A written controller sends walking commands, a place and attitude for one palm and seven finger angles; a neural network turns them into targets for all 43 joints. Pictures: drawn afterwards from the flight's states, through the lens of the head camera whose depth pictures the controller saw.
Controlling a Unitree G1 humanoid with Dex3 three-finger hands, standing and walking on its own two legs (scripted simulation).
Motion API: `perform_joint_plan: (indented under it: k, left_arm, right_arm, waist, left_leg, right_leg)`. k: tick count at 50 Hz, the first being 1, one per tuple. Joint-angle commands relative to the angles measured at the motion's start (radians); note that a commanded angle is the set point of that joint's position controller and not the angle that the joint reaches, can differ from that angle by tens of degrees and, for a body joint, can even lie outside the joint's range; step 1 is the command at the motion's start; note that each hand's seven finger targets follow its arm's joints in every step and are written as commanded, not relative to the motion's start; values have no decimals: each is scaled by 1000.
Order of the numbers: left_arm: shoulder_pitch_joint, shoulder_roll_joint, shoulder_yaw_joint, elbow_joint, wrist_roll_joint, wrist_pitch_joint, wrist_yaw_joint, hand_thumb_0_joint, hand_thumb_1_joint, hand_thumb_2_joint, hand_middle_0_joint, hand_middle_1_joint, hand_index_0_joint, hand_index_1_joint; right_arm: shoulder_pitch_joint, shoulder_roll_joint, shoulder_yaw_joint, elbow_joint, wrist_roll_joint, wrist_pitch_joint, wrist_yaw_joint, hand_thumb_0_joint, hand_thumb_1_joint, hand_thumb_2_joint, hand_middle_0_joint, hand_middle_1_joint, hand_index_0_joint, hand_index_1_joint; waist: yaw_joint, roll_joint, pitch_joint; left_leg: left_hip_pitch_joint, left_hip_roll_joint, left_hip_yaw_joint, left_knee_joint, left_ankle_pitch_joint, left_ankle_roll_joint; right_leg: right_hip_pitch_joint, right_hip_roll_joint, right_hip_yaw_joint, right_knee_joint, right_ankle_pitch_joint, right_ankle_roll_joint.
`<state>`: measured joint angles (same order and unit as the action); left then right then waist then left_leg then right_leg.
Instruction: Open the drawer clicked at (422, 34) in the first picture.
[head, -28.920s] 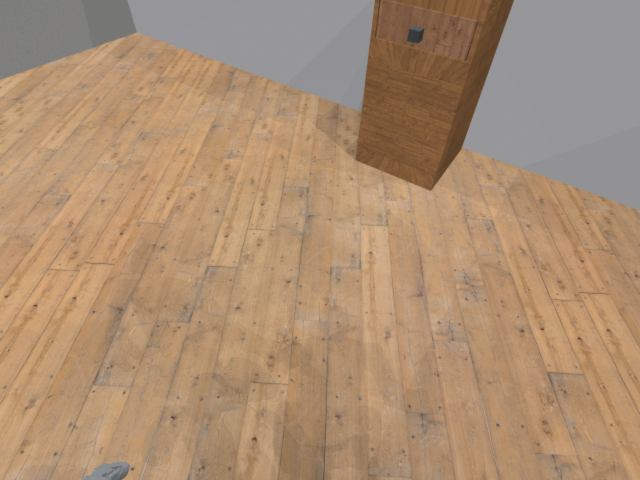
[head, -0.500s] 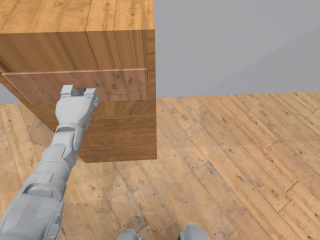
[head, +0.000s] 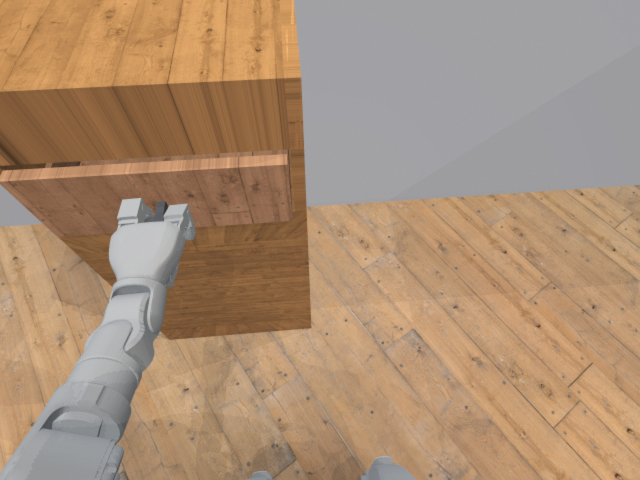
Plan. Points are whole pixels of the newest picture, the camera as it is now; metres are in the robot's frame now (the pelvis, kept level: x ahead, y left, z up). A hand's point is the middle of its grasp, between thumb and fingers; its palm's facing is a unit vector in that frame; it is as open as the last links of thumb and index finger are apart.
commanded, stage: pull the drawer open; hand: left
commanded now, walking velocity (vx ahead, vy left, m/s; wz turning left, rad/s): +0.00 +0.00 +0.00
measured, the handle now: (159, 226) +0.46 +0.24 -0.02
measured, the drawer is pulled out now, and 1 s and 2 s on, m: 0.02 0.15 0.28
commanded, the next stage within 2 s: none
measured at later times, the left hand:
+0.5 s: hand (158, 318) +0.33 +0.21 -0.03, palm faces -0.03 -0.05 -1.00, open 7.2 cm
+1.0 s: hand (154, 356) +0.28 +0.21 -0.03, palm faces -0.04 -0.04 -1.00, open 7.2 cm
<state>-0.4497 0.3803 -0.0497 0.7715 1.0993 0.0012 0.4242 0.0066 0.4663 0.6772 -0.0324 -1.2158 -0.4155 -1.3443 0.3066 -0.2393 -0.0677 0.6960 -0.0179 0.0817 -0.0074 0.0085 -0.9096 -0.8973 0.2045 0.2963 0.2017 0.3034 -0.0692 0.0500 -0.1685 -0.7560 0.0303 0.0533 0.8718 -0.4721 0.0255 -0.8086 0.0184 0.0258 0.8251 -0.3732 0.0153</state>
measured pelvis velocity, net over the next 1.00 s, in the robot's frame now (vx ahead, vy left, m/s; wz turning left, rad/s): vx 0.00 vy -0.02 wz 0.02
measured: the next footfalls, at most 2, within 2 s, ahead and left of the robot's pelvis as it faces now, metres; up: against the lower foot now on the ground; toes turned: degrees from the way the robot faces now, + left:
none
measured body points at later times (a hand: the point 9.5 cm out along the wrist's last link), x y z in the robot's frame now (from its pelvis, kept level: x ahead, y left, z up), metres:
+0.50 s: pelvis +0.01 +0.00 +0.01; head +0.08 -0.01 +0.45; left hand +0.32 +0.21 +0.03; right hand +0.15 -0.25 -0.11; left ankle -0.04 +0.10 -0.69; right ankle +0.00 -0.13 -0.69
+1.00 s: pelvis +0.00 -0.02 +0.01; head +0.06 -0.03 +0.45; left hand +0.27 +0.21 +0.03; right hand +0.15 -0.27 -0.11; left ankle -0.04 +0.10 -0.69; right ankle +0.00 -0.13 -0.69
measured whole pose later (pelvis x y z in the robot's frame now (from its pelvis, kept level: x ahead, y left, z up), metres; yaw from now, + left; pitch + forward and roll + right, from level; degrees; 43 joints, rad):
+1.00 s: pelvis +0.00 -0.02 +0.01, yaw +1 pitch +14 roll +0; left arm 0.05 0.31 -0.11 0.35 1.11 0.07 0.47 0.04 0.43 0.69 -0.06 -1.18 -0.42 -1.34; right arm 0.18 -0.24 -0.05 0.65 -0.03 0.05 -0.02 0.01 -0.91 -0.90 0.20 0.30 0.20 0.30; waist -0.01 0.05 -0.15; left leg -0.62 0.03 0.04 0.83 -0.46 0.00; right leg -0.69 0.02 0.02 0.83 -0.39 -0.01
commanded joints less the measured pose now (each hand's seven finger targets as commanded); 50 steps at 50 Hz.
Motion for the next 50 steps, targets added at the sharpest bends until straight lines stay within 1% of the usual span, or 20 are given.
perform_joint_plan:
  k: [1, 3, 6, 7, 10, 14, 15, 18, 20, 21, 22, 24, 27, 29, 30, 33, 35, 41, 45, 50]
  left_arm:
    - [-53, 155, 84, -210, -34, 5, 48, 0, 900, 900, -400, -1350, -400, -1350]
    - [-32, 149, 82, -227, -31, 19, 57, 0, 900, 900, -400, -1350, -400, -1350]
    - [9, 146, 87, -288, -26, 34, 70, 0, 900, 900, -400, -1350, -400, -1350]
    - [39, 120, 66, -299, -24, 43, 75, 0, 900, 900, -400, -1350, -400, -1350]
    - [89, 125, 75, -333, -29, 66, 79, 0, 900, 900, -400, -1350, -400, -1350]
    - [152, 102, 65, -424, -38, 84, 79, 0, 900, 900, -400, -1350, -400, -1350]
    - [199, 105, 71, -416, -34, 89, 82, 0, 900, 900, -400, -1350, -400, -1350]
    - [181, 69, 36, -452, -29, 98, 85, 0, 900, 900, -400, -1350, -400, -1350]
    - [188, 98, 55, -457, -18, 99, 90, 0, 900, 900, -400, -1350, -400, -1350]
    - [191, 66, 30, -471, -15, 102, 91, 0, 900, 900, -400, -1350, -400, -1350]
    - [205, 49, 16, -453, -15, 105, 92, 0, 900, 900, -400, -1350, -400, -1350]
    - [177, 73, 32, -466, -11, 105, 91, 0, 900, 900, -400, -1350, -400, -1350]
    - [177, 30, -10, -461, 3, 100, 97, 0, 900, 900, -400, -1350, -400, -1350]
    - [191, 66, 22, -486, 3, 101, 96, 0, 900, 900, -400, -1350, -400, -1350]
    - [213, 38, -3, -476, 7, 101, 95, 0, 900, 900, -400, -1350, -400, -1350]
    - [229, 37, -5, -488, 1, 94, 91, 0, 900, 900, -400, -1350, -400, -1350]
    - [257, 63, 22, -493, -4, 87, 91, 0, 900, 900, -400, -1350, -400, -1350]
    - [330, 41, 10, -523, -11, 75, 92, 0, 900, 900, -400, -1350, -400, -1350]
    - [434, 49, 33, -582, -18, 71, 101, 0, 900, 900, -400, -1350, -400, -1350]
    - [541, 33, 28, -656, -24, 70, 112, 0, 900, 900, -400, -1350, -400, -1350]
  right_arm:
    - [36, -144, -51, -104, 5, -37, -9, 0, -900, -900, 200, 300, 200, 300]
    - [26, -146, -50, -104, 5, -38, -8, 0, -900, -900, 200, 300, 200, 300]
    - [15, -143, -52, -109, 3, -41, -6, 0, -900, -900, 200, 300, 200, 300]
    - [4, -140, -50, -114, -1, -43, -6, 0, -900, -900, 200, 300, 200, 300]
    - [-14, -140, -47, -120, -1, -42, -6, 0, -900, -900, 200, 300, 200, 300]
    - [-41, -136, -46, -143, 2, -46, -3, 0, -900, -900, 200, 300, 200, 300]
    - [-51, -132, -42, -141, 1, -48, -4, 0, -900, -900, 200, 300, 200, 300]
    - [-70, -130, -39, -153, 2, -50, -5, 0, -900, -900, 200, 300, 200, 300]
    - [-84, -130, -33, -151, -2, -51, -9, 0, -900, -900, 200, 300, 200, 300]
    - [-87, -126, -34, -157, -1, -52, -7, 0, -900, -900, 200, 300, 200, 300]
    - [-93, -124, -31, -155, -3, -54, -8, 0, -900, -900, 200, 300, 200, 300]
    - [-100, -128, -32, -157, -1, -50, -12, 0, -900, -900, 200, 300, 200, 300]
    - [-114, -119, -29, -157, -5, -56, -14, 0, -900, -900, 200, 300, 200, 300]
    - [-118, -122, -30, -163, -5, -54, -16, 0, -900, -900, 200, 300, 200, 300]
    - [-126, -116, -27, -164, -7, -56, -17, 0, -900, -900, 200, 300, 200, 300]
    - [-138, -115, -24, -170, -4, -59, -19, 0, -900, -900, 200, 300, 200, 300]
    - [-148, -114, -22, -171, -5, -61, -23, 0, -900, -900, 200, 300, 200, 300]
    - [-169, -110, -18, -181, -5, -73, -25, 0, -900, -900, 200, 300, 200, 300]
    - [-178, -109, -21, -190, -5, -81, -20, 0, -900, -900, 200, 300, 200, 300]
    - [-200, -106, -21, -201, -8, -89, -12, 0, -900, -900, 200, 300, 200, 300]
  waist:
    - [59, -33, -362]
    - [54, -42, -334]
    - [66, -1, -356]
    - [64, -20, -356]
    - [70, -27, -349]
    - [71, -10, -358]
    - [82, -20, -331]
    - [63, -25, -311]
    - [76, -7, -300]
    - [68, 7, -295]
    - [66, -14, -279]
    - [67, -6, -283]
    - [67, -21, -270]
    - [79, -17, -310]
    - [80, -25, -297]
    - [79, -46, -271]
    - [90, -42, -269]
    - [93, -50, -242]
    - [108, -49, -273]
    - [111, -45, -257]
  left_leg:
    - [218, -28, -25, -82, 604, 1]
    - [221, -27, -27, -86, 598, -1]
    - [262, -23, -31, -85, 665, -5]
    - [266, -23, -29, -79, 683, -5]
    - [274, -23, -31, -83, 693, -7]
    - [305, -22, -38, -86, 734, -11]
    - [295, -23, -34, -90, 719, -11]
    - [303, -24, -37, -97, 662, -12]
    - [302, -24, -38, -101, 659, -15]
    - [318, -23, -42, -99, 670, -16]
    - [308, -25, -38, -98, 648, -15]
    - [303, -27, -43, -103, 615, -18]
    - [304, -29, -42, -99, 580, -16]
    - [308, -33, -43, -99, 591, -17]
    - [304, -36, -38, -97, 577, -15]
    - [276, -42, -35, -103, 516, -13]
    - [270, -45, -30, -109, 490, -12]
    - [247, -54, -24, -114, 436, -10]
    - [266, -52, -22, -112, 482, -12]
    - [271, -50, -22, -109, 496, -14]
  right_leg:
    - [319, 32, -57, -48, 474, -51]
    - [310, 34, -59, -53, 464, -50]
    - [315, 32, -61, -46, 485, -53]
    - [318, 32, -64, -49, 499, -50]
    - [335, 31, -62, -52, 521, -48]
    - [353, 29, -65, -54, 550, -51]
    - [355, 29, -65, -56, 545, -49]
    - [334, 31, -69, -65, 496, -49]
    - [328, 31, -69, -60, 477, -52]
    - [314, 32, -72, -61, 471, -53]
    - [312, 32, -75, -66, 466, -51]
    - [311, 33, -73, -63, 433, -56]
    - [289, 34, -76, -63, 400, -55]
    - [321, 32, -69, -56, 422, -60]
    - [319, 30, -68, -60, 428, -56]
    - [323, 30, -64, -65, 408, -57]
    - [339, 28, -58, -69, 404, -58]
    - [346, 27, -48, -74, 396, -58]
    - [376, 24, -39, -69, 448, -58]
    - [370, 23, -36, -64, 464, -57]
